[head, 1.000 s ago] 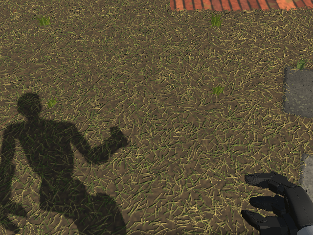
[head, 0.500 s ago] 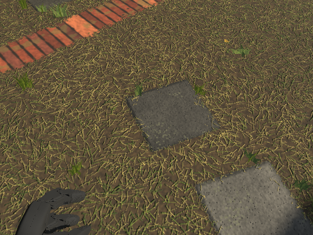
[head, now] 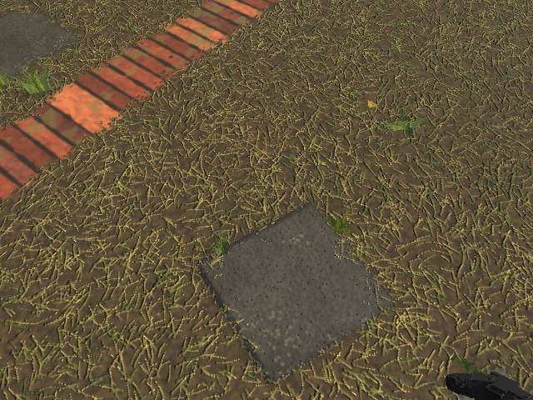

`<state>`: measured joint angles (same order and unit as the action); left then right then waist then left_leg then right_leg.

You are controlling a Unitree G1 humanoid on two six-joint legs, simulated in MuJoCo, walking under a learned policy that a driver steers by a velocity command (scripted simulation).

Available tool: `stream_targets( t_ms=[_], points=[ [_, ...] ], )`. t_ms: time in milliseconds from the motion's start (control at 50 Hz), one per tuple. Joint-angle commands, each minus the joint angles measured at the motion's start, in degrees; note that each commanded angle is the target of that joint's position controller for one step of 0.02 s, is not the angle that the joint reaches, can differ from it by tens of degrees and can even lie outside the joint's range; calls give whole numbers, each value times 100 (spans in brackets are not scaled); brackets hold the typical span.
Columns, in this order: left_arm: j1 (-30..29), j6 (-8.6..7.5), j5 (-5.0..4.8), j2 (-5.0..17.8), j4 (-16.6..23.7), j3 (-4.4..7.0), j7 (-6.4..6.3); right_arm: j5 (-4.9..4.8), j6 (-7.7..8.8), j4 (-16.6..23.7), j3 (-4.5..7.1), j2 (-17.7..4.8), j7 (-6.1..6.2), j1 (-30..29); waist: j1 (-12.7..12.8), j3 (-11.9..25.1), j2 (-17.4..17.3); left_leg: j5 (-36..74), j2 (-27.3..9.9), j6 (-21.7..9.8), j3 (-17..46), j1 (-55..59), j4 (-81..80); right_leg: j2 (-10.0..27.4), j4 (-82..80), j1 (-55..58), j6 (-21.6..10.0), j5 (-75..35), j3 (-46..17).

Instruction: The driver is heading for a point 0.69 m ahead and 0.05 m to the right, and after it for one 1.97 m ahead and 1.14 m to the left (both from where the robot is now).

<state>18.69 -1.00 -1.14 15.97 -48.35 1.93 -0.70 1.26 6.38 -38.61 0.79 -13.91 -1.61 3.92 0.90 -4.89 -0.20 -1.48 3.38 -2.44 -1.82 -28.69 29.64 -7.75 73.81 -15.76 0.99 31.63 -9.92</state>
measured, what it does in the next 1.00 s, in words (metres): walks ahead: right foot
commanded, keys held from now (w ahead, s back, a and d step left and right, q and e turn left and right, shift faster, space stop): shift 0.82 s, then w+shift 0.18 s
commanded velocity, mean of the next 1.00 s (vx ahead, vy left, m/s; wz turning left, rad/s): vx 0.11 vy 0.00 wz -0.03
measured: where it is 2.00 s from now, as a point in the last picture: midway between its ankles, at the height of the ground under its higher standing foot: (300, 240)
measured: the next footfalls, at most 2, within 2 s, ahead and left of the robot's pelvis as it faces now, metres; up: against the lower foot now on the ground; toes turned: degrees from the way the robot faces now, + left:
right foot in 0.30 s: +0.14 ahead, -0.15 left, +0.00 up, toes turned +2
right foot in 1.56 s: +0.68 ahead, -0.06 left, +0.00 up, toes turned -11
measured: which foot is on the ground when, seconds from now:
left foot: down 0.00-1.00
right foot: up 0.00-0.28, down 0.30-1.00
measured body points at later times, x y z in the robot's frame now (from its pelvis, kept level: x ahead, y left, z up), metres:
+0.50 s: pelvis +0.09 -0.01 +0.02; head +0.10 -0.03 +0.47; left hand +0.18 +0.24 -0.11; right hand +0.22 -0.26 -0.11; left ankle +0.15 +0.09 -0.72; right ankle +0.10 -0.15 -0.72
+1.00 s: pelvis +0.16 -0.01 +0.02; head +0.15 -0.01 +0.47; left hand +0.17 +0.25 -0.12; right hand +0.26 -0.27 -0.11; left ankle +0.15 +0.10 -0.69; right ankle +0.10 -0.15 -0.72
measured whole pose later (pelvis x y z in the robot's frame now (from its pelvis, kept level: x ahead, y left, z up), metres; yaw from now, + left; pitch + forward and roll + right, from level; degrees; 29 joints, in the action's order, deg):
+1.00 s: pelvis +0.16 -0.01 +0.02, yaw +1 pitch +0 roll +0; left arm 18.8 -4.1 -1.5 12.7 -57.6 4.0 -1.6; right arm -2.4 3.5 -55.6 3.1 -13.8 0.0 10.9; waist 1.1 1.7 0.2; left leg -23.1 0.1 -4.4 -1.6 -20.0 42.5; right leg 0.9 27.4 -7.7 -0.8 20.1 -1.8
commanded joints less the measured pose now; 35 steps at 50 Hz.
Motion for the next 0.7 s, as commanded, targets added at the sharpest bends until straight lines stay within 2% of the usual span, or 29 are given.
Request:
stream_targets(
  t_ms=[20, 60, 100, 120, 160, 180, 220, 280, 300, 320, 340, 360, 380, 400, 500, 580, 700],
  points=[
    [-17, 143, 53, 710, 509, 204, -78, -38, -112, 84, 124, -547, 54, 499, -74, 1155, 152, 2111, -1852, -1243, 2215, 1964, -986, 720, 194, -1388, 184, -436, 174],
    [387, 248, 62, 329, 409, 149, -116, 25, -147, -3, 103, -471, 3, 264, 221, 980, -283, 1981, -1441, -1087, 1589, 1103, -1274, 887, -774, -740, 217, -601, 394],
    [305, 231, 102, 107, 415, 84, -176, 58, -137, -112, 136, -534, -7, 181, 254, 1138, -443, 2638, -1313, -1102, 1164, 858, -1271, 939, -1828, -327, 271, -650, 561],
    [172, 228, 138, 74, 435, 62, -194, 49, -156, -178, 166, -597, 13, 225, 202, 1309, -504, 2584, -1343, -1125, 1121, 932, -1245, 999, -2207, -177, 277, -855, 557],
    [-41, 277, 134, 219, 428, 94, -203, 10, -240, -263, 213, -710, 60, 282, 102, 1502, -561, 1193, -1419, -1105, 1199, 943, -1386, 1071, -2701, 90, 237, -1366, 533],
    [-177, 318, 120, 317, 429, 126, -200, -5, -295, -272, 222, -742, 82, 243, 55, 1425, -573, 9, -1423, -1065, 1278, 815, -1529, 1091, -2890, 178, 195, -1509, 536],
    [-454, 360, 143, 386, 465, 163, -196, -30, -398, -286, 225, -772, 121, 137, 10, 1049, -681, -1938, -1378, -940, 1460, 463, -1752, 1043, -3289, 260, 87, -1592, 629],
    [-537, 286, 235, 271, 400, 160, -178, -79, -480, -412, 143, -538, 171, 279, 50, 709, -551, -3072, -1156, -555, 1437, 254, -1632, 980, -4380, 648, -153, -1884, 775],
    [-544, 249, 281, 339, 424, 161, -185, -65, -470, -497, 110, -441, 172, 484, 17, 669, -365, -3172, -1023, -330, 1348, 228, -1445, 1231, -4703, 754, -289, -2018, 491],
    [-676, 236, 251, 707, 400, 248, -200, -50, -463, -517, 154, -518, 170, 749, -284, 520, 136, -2959, -668, -126, 972, 247, -1280, 1355, -4712, 402, -468, -1433, 298],
    [-631, 199, 214, 551, 314, 250, -180, -16, -461, -512, 180, -594, 189, 574, -202, 446, 353, -2518, -496, 7, 656, 699, -1003, 1268, -4928, -204, -491, -692, 296],
    [-687, 134, 221, 320, 291, 186, -168, -6, -467, -481, 176, -532, 207, 443, -219, 466, 428, -2096, -451, 43, 562, 1096, -753, 1263, -5113, -521, -436, -464, 268],
    [-801, 72, 230, 233, 275, 156, -155, -7, -486, -517, 157, -411, 226, 456, -293, 494, 533, -1775, -437, 30, 493, 1367, -596, 1255, -5195, -693, -359, -532, 264],
    [-877, 19, 222, 207, 272, 150, -147, 8, -506, -560, 160, -403, 240, 507, -320, 494, 579, -1578, -428, 10, 449, 1485, -508, 1239, -5210, -750, -307, -640, 277],
    [-644, -95, 150, 289, 97, 176, -161, -27, -505, -709, 179, -405, 219, 444, -206, 606, 242, -944, -469, -80, 473, 1441, -393, 1180, -4893, -275, -276, -1750, 370],
    [-514, -93, 128, 273, -58, 179, -169, -65, -520, -855, 198, -406, 227, 411, -138, 751, 105, -300, -481, -70, 469, 1589, -262, 1133, -4733, -30, -298, -2370, 439],
    [-517, -42, 113, 215, -286, 183, -181, -99, -586, -1090, 227, -417, 289, 378, -111, 739, 44, 29, -506, -90, 493, 1681, -199, 1054, -4674, 136, -302, -2731, 532]
  ],
)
